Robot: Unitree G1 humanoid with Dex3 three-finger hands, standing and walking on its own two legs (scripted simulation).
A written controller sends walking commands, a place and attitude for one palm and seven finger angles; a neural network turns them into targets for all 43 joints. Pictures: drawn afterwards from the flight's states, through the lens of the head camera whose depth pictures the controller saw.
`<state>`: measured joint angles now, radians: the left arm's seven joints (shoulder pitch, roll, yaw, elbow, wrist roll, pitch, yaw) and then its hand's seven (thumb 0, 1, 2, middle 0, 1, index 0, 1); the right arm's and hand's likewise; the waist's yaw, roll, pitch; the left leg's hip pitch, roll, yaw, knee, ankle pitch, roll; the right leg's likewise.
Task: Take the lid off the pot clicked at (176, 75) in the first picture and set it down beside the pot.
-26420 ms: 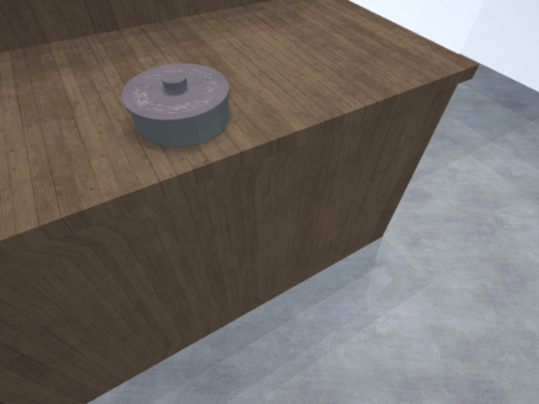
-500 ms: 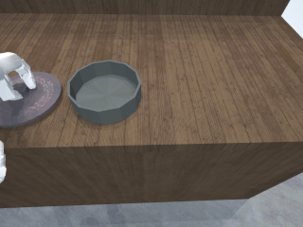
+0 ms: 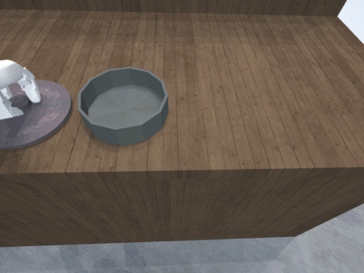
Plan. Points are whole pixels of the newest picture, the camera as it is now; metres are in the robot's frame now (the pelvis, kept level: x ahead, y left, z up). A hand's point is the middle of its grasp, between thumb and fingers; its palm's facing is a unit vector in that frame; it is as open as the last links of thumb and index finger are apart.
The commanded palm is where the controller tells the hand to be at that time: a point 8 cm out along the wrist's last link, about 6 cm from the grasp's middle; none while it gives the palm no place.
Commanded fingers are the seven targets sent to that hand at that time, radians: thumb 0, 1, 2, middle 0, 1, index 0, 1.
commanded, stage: open the fingers wide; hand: left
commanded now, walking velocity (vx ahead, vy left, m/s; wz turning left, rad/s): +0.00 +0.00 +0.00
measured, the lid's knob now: (18, 104) +0.46 +0.35 +0.11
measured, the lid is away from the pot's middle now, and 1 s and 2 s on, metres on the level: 0.23 0.23 0.23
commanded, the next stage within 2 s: raise the empty hand in 0.72 s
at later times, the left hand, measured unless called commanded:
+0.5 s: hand (4, 105) +0.43 +0.35 +0.13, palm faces -0.38 -0.13 -0.92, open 10.2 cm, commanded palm +0.44 +0.35 +0.20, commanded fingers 0.00 -0.10 0.84 -0.44 -0.69 -0.44 -0.69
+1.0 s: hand (4, 95) +0.44 +0.35 +0.15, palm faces -0.32 -0.09 -0.94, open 11.1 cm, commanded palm +0.44 +0.35 +0.22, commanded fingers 0.00 -0.11 0.85 -0.45 -0.67 -0.45 -0.67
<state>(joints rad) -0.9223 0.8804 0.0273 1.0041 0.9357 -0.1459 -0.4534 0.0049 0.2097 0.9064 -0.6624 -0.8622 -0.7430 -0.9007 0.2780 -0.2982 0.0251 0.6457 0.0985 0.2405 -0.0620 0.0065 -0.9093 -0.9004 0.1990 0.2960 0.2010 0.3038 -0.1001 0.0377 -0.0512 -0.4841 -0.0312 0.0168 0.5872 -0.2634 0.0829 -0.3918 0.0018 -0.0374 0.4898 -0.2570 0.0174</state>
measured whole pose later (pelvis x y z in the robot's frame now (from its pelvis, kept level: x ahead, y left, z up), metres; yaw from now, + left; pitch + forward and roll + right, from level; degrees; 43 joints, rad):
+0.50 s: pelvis +0.00 +0.01 +0.00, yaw +0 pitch +9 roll -3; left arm -0.93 0.88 0.01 1.00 0.94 -0.13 -0.45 0.00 -0.02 0.86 -0.50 -0.73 -0.51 -0.73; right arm 0.28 -0.29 0.03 0.64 0.10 0.24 -0.06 0.01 -0.91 -0.90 0.20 0.30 0.20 0.30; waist -0.10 0.03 -0.05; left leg -0.50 -0.04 0.02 0.60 -0.27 0.09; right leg -0.40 0.00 -0.04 0.49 -0.26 0.02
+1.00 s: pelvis +0.00 +0.02 +0.00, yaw +0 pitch +9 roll -3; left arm -0.93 0.85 0.00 0.92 0.94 -0.10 -0.44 0.00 -0.10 0.85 -0.46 -0.68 -0.46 -0.67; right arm 0.29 -0.29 0.02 0.63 0.09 0.24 -0.05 0.01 -0.91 -0.90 0.20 0.30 0.20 0.30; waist -0.10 0.04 -0.05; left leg -0.47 -0.06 0.02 0.56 -0.25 0.11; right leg -0.37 -0.02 -0.03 0.46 -0.25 0.00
